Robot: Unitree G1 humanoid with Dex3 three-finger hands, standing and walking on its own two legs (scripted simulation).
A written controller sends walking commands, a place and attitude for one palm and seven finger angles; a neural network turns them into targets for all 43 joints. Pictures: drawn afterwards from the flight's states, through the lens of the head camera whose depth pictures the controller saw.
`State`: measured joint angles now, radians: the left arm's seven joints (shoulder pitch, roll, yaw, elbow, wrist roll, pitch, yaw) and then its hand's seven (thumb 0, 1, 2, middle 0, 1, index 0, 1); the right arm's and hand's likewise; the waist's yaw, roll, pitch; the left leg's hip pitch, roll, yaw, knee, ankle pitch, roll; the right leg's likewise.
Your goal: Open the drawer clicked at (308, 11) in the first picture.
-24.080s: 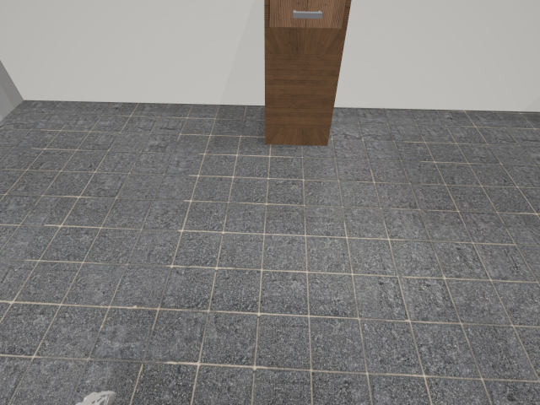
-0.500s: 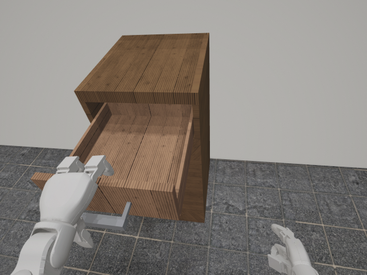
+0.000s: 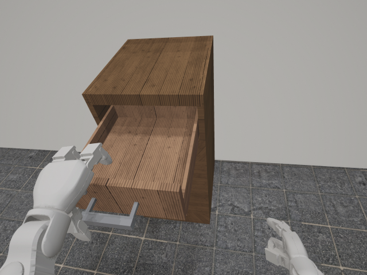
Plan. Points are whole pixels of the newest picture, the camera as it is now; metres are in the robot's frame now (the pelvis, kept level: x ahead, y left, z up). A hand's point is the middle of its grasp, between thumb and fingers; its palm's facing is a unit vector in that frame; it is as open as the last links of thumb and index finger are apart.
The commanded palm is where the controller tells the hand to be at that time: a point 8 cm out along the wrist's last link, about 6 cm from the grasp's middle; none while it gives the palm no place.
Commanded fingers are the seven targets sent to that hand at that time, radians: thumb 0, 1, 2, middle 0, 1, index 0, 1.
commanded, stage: draw the hand back to the body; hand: left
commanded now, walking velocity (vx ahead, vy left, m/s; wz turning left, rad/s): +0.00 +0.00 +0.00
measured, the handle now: (110, 212) +0.24 +0.24 -0.01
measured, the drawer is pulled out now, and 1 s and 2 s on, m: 0.30 0.30 0.30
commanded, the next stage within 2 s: step back with the hand held close in 1.62 s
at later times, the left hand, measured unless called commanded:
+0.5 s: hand (79, 201) +0.20 +0.24 +0.12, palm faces +0.04 -0.09 -1.00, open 13.8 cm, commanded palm +0.16 +0.25 +0.18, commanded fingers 0.00 -0.50 0.30 -0.30 -1.20 -0.30 -1.20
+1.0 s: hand (80, 177) +0.22 +0.23 +0.17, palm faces +0.39 -0.84 -0.38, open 12.3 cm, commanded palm +0.16 +0.26 +0.18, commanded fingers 0.00 0.20 0.60 -0.25 -0.75 -0.25 -0.75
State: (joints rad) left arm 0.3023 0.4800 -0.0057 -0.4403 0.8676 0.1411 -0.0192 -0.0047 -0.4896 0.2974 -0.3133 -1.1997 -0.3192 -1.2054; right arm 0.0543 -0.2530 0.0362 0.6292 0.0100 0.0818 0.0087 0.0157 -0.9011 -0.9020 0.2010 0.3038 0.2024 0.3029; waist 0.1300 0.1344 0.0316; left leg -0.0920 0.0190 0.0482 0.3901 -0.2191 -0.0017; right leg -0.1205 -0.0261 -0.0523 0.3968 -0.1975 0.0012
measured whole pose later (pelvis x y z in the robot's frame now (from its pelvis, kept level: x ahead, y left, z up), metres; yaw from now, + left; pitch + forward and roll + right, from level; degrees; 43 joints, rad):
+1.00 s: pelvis +0.02 -0.01 +0.00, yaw +0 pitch -5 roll -1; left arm 0.45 0.32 0.28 -0.48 -0.04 -0.13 0.10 -0.01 -0.12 0.46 -0.28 -0.96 -0.29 -0.97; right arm 0.20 -0.21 0.03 0.63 -0.02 -0.14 -0.06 0.02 -0.90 -0.90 0.20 0.30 0.21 0.30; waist 0.07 0.05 0.07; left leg -0.06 0.05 0.04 0.40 -0.26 -0.02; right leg -0.07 0.00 -0.06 0.36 -0.22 -0.01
